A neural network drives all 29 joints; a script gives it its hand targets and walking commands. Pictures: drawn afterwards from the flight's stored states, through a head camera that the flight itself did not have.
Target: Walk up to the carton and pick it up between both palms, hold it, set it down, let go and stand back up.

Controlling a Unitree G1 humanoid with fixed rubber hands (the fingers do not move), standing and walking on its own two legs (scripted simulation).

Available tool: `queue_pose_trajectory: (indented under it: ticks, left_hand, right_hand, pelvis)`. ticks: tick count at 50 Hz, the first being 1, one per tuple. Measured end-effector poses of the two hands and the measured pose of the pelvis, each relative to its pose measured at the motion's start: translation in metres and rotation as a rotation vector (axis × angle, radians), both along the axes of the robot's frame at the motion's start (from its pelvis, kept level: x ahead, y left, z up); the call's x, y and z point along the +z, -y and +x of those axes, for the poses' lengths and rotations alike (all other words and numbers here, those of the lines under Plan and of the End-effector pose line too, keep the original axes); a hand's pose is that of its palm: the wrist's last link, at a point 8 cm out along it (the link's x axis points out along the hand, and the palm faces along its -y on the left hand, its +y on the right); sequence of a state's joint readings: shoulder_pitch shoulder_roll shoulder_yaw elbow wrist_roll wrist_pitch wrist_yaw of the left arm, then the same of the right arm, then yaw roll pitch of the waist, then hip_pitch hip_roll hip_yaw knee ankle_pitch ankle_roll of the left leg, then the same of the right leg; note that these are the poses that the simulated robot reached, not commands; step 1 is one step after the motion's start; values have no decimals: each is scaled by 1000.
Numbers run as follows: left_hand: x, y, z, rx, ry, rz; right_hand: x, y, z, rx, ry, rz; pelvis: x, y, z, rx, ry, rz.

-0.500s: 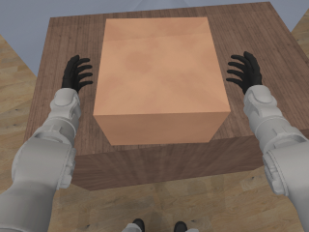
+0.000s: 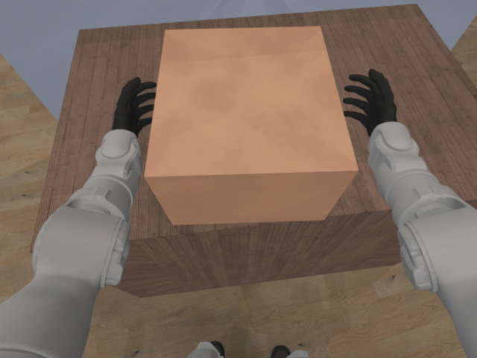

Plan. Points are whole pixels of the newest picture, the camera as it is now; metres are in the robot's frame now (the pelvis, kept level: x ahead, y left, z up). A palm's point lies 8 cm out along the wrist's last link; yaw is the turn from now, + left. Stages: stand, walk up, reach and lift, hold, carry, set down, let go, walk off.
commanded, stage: reach and lift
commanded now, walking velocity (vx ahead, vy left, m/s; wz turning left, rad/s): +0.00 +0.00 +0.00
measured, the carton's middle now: (245, 126) +0.52 +0.05 +0.02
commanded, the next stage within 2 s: none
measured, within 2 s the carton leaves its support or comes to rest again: neither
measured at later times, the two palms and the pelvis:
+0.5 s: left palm (131, 131) +0.46 +0.23 +0.06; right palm (363, 127) +0.48 -0.15 +0.07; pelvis +0.00 +0.01 +0.00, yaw +1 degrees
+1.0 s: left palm (130, 135) +0.45 +0.23 +0.06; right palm (364, 133) +0.47 -0.15 +0.07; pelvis +0.01 +0.02 +0.02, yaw +2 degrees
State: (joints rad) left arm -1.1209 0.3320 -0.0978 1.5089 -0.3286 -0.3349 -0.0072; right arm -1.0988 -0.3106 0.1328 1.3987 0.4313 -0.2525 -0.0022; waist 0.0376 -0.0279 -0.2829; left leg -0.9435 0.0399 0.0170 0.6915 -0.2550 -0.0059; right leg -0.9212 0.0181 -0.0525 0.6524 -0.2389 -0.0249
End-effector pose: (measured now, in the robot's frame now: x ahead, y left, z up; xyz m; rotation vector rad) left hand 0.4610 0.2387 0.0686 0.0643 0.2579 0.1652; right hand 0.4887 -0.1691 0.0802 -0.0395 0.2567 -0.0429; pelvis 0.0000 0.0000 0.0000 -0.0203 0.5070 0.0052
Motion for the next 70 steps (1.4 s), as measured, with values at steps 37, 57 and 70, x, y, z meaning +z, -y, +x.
queue_pose_trajectory:
  ticks: [37,57,70]
  left_hand:
    - [-8,4,-1,32,0,-22]
    - [-9,4,-11,18,1,-49]
    - [-8,4,-11,16,1,-39]
  right_hand:
    - [-9,-23,-6,21,-13,-15]
    - [-13,-24,-20,28,37,-45]
    - [-13,-24,-20,29,41,-52]
  pelvis:
    - [6,-9,0,17,6,-8]
    - [29,-20,20,21,125,-1]
    - [32,-18,23,14,139,-1]
